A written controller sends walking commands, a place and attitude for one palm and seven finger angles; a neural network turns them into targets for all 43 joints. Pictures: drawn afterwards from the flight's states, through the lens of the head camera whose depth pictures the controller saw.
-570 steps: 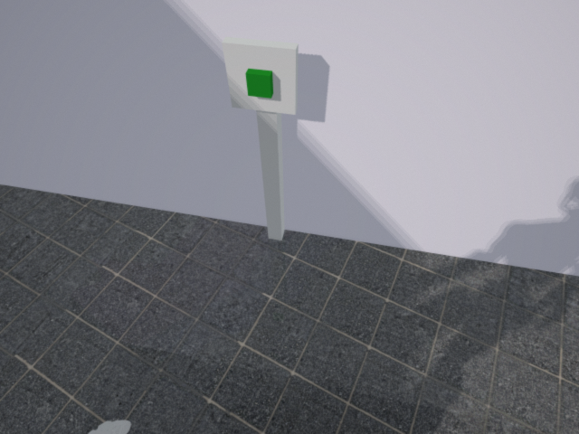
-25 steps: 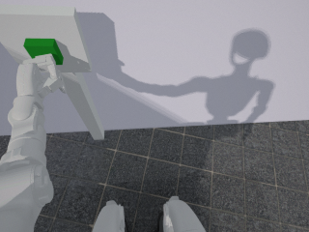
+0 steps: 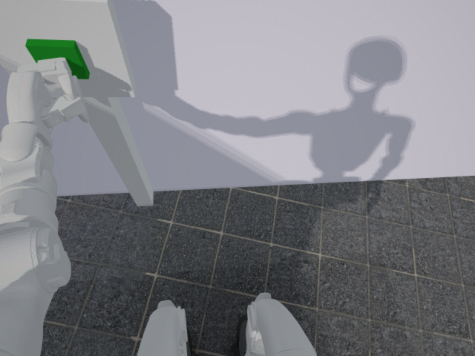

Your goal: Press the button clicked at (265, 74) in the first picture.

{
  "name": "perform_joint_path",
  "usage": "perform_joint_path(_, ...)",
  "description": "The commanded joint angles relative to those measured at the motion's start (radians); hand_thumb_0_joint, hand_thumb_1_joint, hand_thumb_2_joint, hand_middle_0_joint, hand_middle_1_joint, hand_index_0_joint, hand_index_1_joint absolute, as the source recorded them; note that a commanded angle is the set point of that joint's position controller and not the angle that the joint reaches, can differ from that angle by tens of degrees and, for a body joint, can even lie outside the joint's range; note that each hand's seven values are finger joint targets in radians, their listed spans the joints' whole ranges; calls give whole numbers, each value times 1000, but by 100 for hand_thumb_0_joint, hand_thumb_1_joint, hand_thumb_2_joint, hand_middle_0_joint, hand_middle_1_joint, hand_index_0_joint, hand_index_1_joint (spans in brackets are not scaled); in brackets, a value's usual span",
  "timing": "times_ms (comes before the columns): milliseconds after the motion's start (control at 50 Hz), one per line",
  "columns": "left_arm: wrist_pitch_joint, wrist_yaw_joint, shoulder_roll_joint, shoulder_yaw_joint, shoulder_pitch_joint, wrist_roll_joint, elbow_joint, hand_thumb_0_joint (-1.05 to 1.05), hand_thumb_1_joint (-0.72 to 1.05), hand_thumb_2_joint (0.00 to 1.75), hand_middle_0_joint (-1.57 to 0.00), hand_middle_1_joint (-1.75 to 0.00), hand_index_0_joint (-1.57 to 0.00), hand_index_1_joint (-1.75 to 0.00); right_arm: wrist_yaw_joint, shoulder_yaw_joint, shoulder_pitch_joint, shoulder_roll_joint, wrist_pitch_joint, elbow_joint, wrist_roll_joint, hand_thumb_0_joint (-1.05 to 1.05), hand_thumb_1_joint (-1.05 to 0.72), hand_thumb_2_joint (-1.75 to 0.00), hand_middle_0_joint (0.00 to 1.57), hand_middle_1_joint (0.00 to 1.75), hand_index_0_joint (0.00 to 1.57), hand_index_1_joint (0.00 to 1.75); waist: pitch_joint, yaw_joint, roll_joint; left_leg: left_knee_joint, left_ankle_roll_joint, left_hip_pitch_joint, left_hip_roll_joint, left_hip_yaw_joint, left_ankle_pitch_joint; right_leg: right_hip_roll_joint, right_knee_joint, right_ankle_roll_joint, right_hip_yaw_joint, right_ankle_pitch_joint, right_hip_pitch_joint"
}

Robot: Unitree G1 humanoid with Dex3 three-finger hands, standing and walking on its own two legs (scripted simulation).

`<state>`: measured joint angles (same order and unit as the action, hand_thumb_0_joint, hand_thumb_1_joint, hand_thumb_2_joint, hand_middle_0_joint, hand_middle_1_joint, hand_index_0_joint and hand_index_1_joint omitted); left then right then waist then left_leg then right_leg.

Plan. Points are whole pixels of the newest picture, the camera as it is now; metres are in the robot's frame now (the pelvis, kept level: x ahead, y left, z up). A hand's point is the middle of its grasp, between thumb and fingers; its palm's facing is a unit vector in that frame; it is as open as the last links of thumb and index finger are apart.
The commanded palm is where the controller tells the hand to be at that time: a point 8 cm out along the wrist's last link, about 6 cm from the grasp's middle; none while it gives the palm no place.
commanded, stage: press the button with the knuckle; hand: left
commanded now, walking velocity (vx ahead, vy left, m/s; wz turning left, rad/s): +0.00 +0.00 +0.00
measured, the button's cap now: (61, 56) +0.57 +0.23 +0.09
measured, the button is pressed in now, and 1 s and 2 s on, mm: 9 0 0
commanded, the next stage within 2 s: hold the button down briefly in 0.10 s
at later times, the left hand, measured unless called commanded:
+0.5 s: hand (75, 98) +0.51 +0.22 +0.06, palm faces +0.02 -1.00 -0.05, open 3.0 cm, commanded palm +0.53 +0.24 +0.06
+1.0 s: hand (81, 108) +0.50 +0.21 +0.06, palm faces +0.03 -1.00 -0.03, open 3.0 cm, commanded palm +0.46 +0.24 +0.06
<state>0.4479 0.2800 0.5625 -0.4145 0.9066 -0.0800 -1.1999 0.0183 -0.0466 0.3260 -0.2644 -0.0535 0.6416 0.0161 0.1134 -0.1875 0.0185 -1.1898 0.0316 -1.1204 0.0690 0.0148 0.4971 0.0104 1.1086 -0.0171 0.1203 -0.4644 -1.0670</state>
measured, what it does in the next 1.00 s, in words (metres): stands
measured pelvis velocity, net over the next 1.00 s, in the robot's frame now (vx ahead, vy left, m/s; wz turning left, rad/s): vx -0.01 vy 0.00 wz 0.00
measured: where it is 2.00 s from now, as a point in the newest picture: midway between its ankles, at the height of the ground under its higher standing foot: outside the picture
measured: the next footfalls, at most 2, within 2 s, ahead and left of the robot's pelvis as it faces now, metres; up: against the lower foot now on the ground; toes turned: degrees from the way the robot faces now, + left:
none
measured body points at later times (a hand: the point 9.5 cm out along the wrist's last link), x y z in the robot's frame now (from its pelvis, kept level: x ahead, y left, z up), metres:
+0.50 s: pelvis -0.03 +0.00 -0.02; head +0.13 +0.05 +0.40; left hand +0.51 +0.27 +0.06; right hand -0.03 -0.27 -0.11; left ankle +0.03 +0.10 -0.64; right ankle +0.03 -0.12 -0.64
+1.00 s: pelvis -0.01 +0.00 +0.00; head +0.13 +0.03 +0.43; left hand +0.49 +0.26 +0.06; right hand +0.01 -0.26 -0.11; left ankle +0.03 +0.10 -0.64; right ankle +0.03 -0.12 -0.64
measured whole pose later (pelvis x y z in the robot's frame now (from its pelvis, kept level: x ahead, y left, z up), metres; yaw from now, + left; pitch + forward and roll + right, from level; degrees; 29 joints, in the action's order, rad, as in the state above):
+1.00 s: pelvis -0.01 +0.00 +0.00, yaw +0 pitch +24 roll -4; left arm 0.40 0.24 0.52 -0.38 0.86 -0.10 -1.10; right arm 0.00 -0.05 0.36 -0.27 -0.03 0.63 0.01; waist 0.11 -0.18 0.02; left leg -1.18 0.04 -1.13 0.06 0.02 0.47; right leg 0.01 1.10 -0.01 0.10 -0.44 -1.08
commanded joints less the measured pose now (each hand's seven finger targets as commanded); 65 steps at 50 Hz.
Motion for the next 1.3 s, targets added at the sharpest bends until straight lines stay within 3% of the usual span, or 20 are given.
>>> perform_joint_path(0,62,-32,275,-26,588,-18,233,0,90,90,-130,-150,-130,-150,13,64,180,-201,24,-34,4,0,-90,-90,20,30,20,30,506,-59,201,126,0,424,-26,-103,-282,-43,-132,0,-81,160,99)
perform_joint_path(80,50,-39,294,-30,643,-17,206,0,90,90,-130,-150,-130,-150,17,59,192,-209,31,-28,5,0,-90,-90,20,30,20,30,500,-79,178,119,1,401,-24,-118,-249,-46,-124,0,-76,135,69)
perform_joint_path(180,29,-53,283,9,723,-3,174,0,90,90,-130,-150,-130,-150,20,49,201,-213,50,-23,6,0,-90,-90,20,30,20,30,465,-107,203,120,4,353,-27,-125,-140,-44,-121,0,-74,70,15)
perform_joint_path(300,5,-57,306,19,763,6,157,0,90,90,-130,-150,-130,-150,25,43,211,-225,69,-24,6,0,-90,-90,20,30,20,30,475,-114,240,132,1,344,-25,-143,-62,-41,-111,-1,-69,30,-28)
perform_joint_path(480,-7,-81,278,48,801,19,162,0,90,90,-130,-150,-130,-150,23,38,223,-230,95,-18,11,0,-90,-90,20,30,20,30,456,-130,239,157,2,346,-20,-169,37,-40,-114,-3,-65,-13,-70)
perform_joint_path(560,-14,-78,300,31,770,23,156,0,90,90,-130,-150,-130,-150,20,38,224,-230,98,-24,10,0,-90,-90,20,30,20,30,465,-115,218,148,4,305,-26,-150,38,-39,-122,-2,-74,-20,-25)
perform_joint_path(600,-11,-70,284,35,746,23,162,0,90,90,-130,-150,-130,-150,15,41,225,-229,95,-27,11,0,-90,-90,20,30,20,30,475,-100,253,154,-1,337,-26,-154,22,-40,-117,-7,-70,-11,-38)
perform_joint_path(660,-11,-63,281,18,695,10,184,0,90,90,-130,-150,-130,-150,10,45,223,-227,88,-33,10,0,-90,-90,20,30,20,30,479,-84,216,157,1,337,-25,-148,-2,-41,-126,-6,-71,0,-1)
perform_joint_path(680,-3,-60,296,-2,674,9,203,0,90,90,-130,-150,-130,-150,9,46,223,-227,86,-35,12,0,-90,-90,20,30,20,30,502,-66,240,158,-2,363,-25,-150,-37,-40,-118,-11,-69,16,3)
perform_joint_path(740,-3,-54,235,26,604,-1,225,0,90,90,-130,-150,-130,-150,2,54,214,-220,73,-40,6,0,-90,-90,20,30,20,30,481,-60,208,170,-4,388,-22,-145,-52,-41,-130,-7,-65,27,10)
perform_joint_path(780,8,-54,235,12,570,-8,268,0,90,90,-130,-150,-130,-150,-1,57,209,-216,69,-47,5,0,-90,-90,20,30,20,30,513,-39,223,170,-4,408,-26,-136,-92,-41,-130,-9,-68,46,38)
perform_joint_path(860,13,-48,202,12,452,-23,291,0,90,90,-130,-150,-130,-150,-3,65,194,-204,51,-59,-5,0,-90,-90,20,30,20,30,489,-17,152,177,-2,396,-30,-108,-144,-44,-154,-4,-71,75,116)
perform_joint_path(900,22,-47,168,25,412,-29,309,0,90,90,-130,-150,-130,-150,-5,67,184,-198,45,-64,-7,0,-90,-90,20,30,20,30,480,-4,173,184,-6,425,-30,-106,-174,-44,-153,-7,-67,94,113)
perform_joint_path(940,27,-48,180,0,348,-39,315,0,90,90,-130,-150,-130,-150,-6,72,179,-197,37,-70,-9,0,-90,-90,20,30,20,30,472,12,127,187,-5,420,-32,-97,-203,-45,-159,-6,-68,115,155)
perform_joint_path(1000,43,-48,175,-15,258,-48,367,0,90,90,-130,-150,-130,-150,-9,76,162,-187,26,-86,-11,0,-90,-90,20,30,20,30,501,39,143,185,-6,448,-34,-80,-298,-45,-156,-7,-74,190,209)
perform_joint_path(1060,42,-42,147,-16,138,-65,410,0,90,90,-130,-150,-130,-150,-13,81,145,-177,12,-111,-17,0,-90,-90,20,30,20,30,491,62,94,191,-4,438,-38,-60,-352,-46,-162,-2,-79,267,282)
perform_joint_path(1080,46,-42,139,-12,103,-68,438,0,90,90,-130,-150,-130,-150,-14,83,139,-175,9,-115,-19,0,-90,-90,20,30,20,30,499,69,120,193,-6,464,-38,-60,-398,-45,-157,-6,-78,302,287)
perform_joint_path(1140,44,-37,95,6,26,-89,516,0,90,90,-130,-150,-130,-150,-14,91,125,-164,4,-125,-27,0,-90,-90,20,30,20,30,494,73,88,195,-6,484,-38,-48,-466,-46,-161,1,-79,381,328)
perform_joint_path(1200,50,-35,22,50,-68,-111,634,0,90,90,-130,-150,-130,-150,-14,100,109,-152,8,-134,-33,0,-90,-90,20,30,20,30,523,85,122,202,-14,581,-29,-56,-603,-42,-164,2,-70,433,325)
perform_joint_path(1280,42,-43,-17,74,-155,-129,695,0,90,90,-130,-150,-130,-150,-12,104,86,-149,20,-128,-37,0,-90,-90,20,30,20,30,463,85,93,209,-13,566,-29,-53,-605,-39,-174,4,-69,450,343)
